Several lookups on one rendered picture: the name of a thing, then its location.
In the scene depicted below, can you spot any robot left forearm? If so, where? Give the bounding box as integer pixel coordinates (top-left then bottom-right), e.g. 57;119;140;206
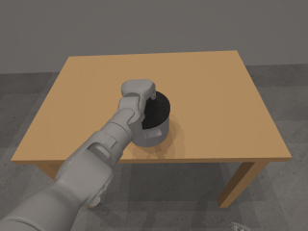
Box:
54;90;146;182

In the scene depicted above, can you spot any knob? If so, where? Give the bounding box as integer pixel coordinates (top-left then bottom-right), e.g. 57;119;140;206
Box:
144;97;152;110

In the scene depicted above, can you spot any pot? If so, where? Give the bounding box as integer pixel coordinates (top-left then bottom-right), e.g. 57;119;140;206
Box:
131;115;169;147

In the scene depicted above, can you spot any robot left hand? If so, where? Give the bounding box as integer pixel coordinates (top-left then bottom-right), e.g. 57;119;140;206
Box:
121;79;156;122

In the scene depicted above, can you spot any robot left upper arm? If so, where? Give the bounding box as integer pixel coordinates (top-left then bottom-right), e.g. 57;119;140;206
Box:
0;149;114;231

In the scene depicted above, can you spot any table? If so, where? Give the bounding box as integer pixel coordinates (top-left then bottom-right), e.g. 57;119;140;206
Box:
11;50;292;208

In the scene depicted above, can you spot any lid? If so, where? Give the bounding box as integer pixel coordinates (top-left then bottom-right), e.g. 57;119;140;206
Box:
141;91;170;130

